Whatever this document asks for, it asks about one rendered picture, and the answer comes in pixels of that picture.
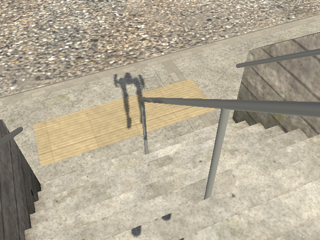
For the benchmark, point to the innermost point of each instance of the stairs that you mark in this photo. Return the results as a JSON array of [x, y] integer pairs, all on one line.
[[266, 187]]

